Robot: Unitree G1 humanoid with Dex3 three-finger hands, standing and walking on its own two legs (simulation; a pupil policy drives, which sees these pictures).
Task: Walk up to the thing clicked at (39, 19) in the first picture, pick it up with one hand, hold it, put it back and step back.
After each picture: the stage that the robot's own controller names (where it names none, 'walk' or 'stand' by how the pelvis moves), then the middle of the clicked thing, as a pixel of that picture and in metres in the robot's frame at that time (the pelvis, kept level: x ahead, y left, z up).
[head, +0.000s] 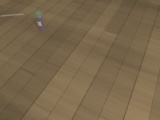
stand; (40, 21) +1.67 +0.53 -0.66
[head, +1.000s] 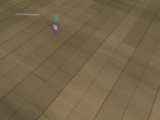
walk; (56, 25) +1.58 +0.26 -0.64
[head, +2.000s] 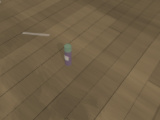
walk; (68, 55) +1.06 +0.12 -0.65
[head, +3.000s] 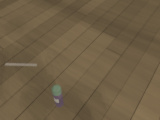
walk; (58, 96) +0.62 +0.19 -0.64
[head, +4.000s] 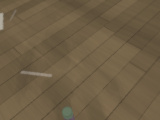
walk; (69, 118) +0.43 +0.17 -0.64
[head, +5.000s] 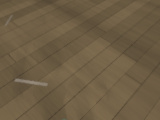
stand; out of the picture +0.39 +0.13 -0.65
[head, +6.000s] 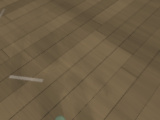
stand; out of the picture +0.38 +0.16 -0.66
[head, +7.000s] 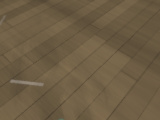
stand; out of the picture +0.38 +0.16 -0.66
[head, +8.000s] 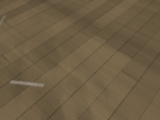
stand; out of the picture +0.37 +0.16 -0.66
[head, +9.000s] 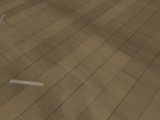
stand; out of the picture +0.37 +0.16 -0.66
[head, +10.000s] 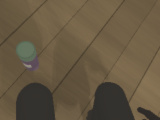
go down; (29, 58) +0.45 +0.20 -0.31
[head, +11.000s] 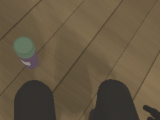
approach; (28, 55) +0.44 +0.22 -0.27
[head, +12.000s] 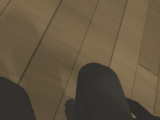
close in; out of the picture +0.42 +0.27 -0.16
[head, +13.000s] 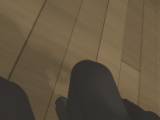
close; out of the picture +0.43 +0.28 -0.16
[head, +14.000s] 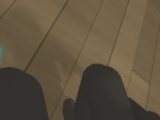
lift; out of the picture +0.34 +0.24 -0.15
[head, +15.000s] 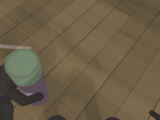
lift; (32, 83) +0.31 +0.16 +0.05
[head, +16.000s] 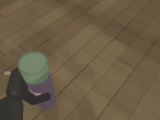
hold; (41, 85) +0.31 +0.14 +0.05
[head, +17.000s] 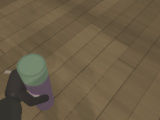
hold; (39, 86) +0.31 +0.15 +0.04
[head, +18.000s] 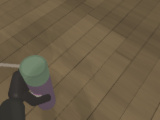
crouch; (41, 87) +0.32 +0.15 +0.01
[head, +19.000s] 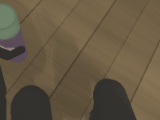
crouch; (11, 39) +0.46 +0.20 -0.04
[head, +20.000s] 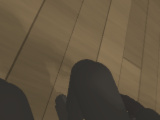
lower; out of the picture +0.43 +0.29 -0.16
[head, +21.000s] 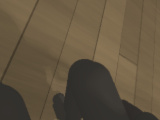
lower; out of the picture +0.44 +0.29 -0.17
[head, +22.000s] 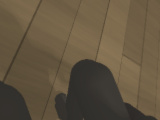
lower; out of the picture +0.43 +0.29 -0.16
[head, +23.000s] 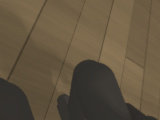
lower; out of the picture +0.42 +0.29 -0.16
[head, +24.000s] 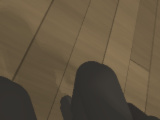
open; out of the picture +0.42 +0.26 -0.15
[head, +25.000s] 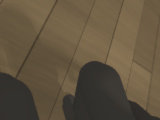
stand; out of the picture +0.42 +0.27 -0.17
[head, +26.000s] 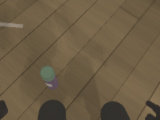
walk; (50, 79) +0.44 +0.19 -0.42
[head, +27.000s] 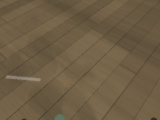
stand; out of the picture +0.40 +0.15 -0.60
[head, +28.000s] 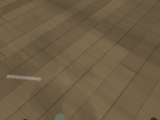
stand; out of the picture +0.40 +0.15 -0.60
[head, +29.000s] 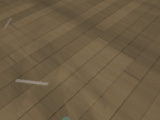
stand; out of the picture +0.42 +0.13 -0.65
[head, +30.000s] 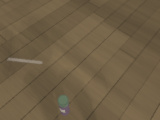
walk; (64, 106) +0.45 +0.11 -0.62
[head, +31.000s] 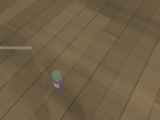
walk; (57, 81) +0.62 +0.17 -0.63
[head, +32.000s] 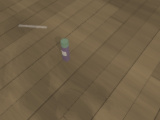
walk; (65, 50) +0.98 +0.18 -0.62
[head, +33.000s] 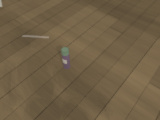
stand; (66, 58) +1.02 +0.18 -0.64
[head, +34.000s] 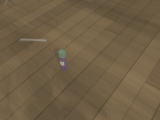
stand; (63, 60) +1.03 +0.21 -0.66
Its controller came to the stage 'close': yes
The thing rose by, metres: 0.68
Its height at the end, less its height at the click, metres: +0.00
